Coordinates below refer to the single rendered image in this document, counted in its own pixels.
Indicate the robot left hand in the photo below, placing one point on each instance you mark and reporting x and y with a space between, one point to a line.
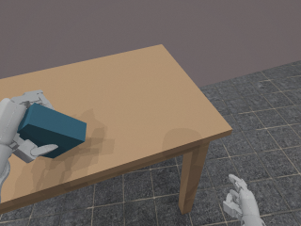
11 114

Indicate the table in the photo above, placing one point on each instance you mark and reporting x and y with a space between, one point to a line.
141 108

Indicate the left robot forearm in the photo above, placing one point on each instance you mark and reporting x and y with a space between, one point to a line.
5 154

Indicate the right robot forearm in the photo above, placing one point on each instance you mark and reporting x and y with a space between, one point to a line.
251 220

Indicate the robot right hand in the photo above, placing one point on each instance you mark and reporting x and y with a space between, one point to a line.
245 201

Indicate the sponge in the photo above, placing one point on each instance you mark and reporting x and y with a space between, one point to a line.
45 126

